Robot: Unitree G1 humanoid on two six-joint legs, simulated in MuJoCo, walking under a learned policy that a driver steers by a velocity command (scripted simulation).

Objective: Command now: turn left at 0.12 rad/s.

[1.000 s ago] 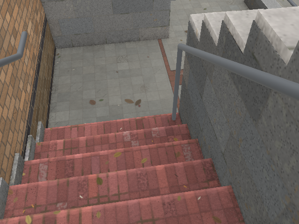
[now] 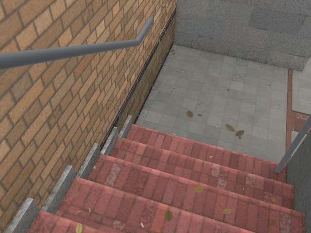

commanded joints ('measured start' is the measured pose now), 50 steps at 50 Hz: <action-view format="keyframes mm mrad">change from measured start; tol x32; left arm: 1 -71 85 28 -62 -37 -27 -69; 43 -256 15 41 53 -19 26 49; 50 357 122 69 254 -45 11 43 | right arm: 1 86 -79 -31 -12 7 35 0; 19 -115 -59 -38 60 -6 45 -85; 26 355 -182 -86 274 2 -12 -85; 50 438 -16 -52 311 34 -43 -161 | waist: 1 -74 -25 -8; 43 -148 115 253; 50 8 -170 -153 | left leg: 1 -7 55 18 -160 1 -50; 12 152 105 -24 -192 301 -7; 22 158 69 211 -41 -77 59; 27 539 434 -481 -311 48 316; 32 329 330 -156 -242 411 220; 38 -48 163 32 -93 -27 135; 47 9 132 75 846 439 164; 48 -222 -51 131 1329 -390 130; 50 -619 41 84 1480 -534 138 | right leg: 1 181 -160 201 -209 460 -104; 11 327 -71 73 -209 523 -14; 16 257 -208 292 -355 -280 -141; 20 142 -222 318 -355 -236 -172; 26 -491 63 11 416 -382 -59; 37 -91 -10 12 112 823 -33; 45 45 -47 -5 -281 680 -32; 50 898 -381 199 86 1182 -164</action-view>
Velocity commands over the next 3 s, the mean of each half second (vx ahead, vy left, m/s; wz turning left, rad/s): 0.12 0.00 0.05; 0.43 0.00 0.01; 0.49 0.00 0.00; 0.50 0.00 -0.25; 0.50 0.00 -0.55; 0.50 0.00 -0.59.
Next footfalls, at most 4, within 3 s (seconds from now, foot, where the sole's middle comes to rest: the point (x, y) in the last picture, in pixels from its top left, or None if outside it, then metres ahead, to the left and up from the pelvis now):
0.94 right None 0.34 -0.11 -0.94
1.52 left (145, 219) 0.70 0.07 -1.12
2.06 right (185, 194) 0.95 -0.18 -1.30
2.46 left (160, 165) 1.27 -0.02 -1.48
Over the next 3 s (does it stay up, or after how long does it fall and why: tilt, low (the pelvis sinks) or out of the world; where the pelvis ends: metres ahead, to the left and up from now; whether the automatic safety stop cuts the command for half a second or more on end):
stays up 1.37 -0.18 -0.80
